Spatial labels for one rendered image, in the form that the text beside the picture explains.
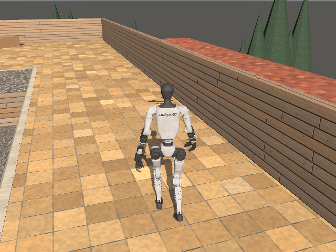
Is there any robot right shin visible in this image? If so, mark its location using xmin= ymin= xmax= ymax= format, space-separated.
xmin=173 ymin=177 xmax=182 ymax=215

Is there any left robot upper arm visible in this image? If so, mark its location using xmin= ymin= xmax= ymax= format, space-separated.
xmin=143 ymin=106 xmax=157 ymax=136

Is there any right robot upper arm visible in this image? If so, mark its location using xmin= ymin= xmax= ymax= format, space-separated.
xmin=178 ymin=106 xmax=193 ymax=134

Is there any robot torso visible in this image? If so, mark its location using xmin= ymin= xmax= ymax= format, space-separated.
xmin=155 ymin=104 xmax=180 ymax=158

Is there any left robot hand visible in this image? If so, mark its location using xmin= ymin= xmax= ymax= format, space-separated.
xmin=134 ymin=153 xmax=147 ymax=168

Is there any right robot hand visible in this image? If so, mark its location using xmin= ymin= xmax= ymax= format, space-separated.
xmin=184 ymin=142 xmax=196 ymax=151

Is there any left robot forearm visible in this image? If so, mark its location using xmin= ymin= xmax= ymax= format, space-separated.
xmin=136 ymin=128 xmax=148 ymax=154

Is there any right robot forearm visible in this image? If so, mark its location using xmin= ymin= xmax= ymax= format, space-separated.
xmin=187 ymin=126 xmax=196 ymax=144

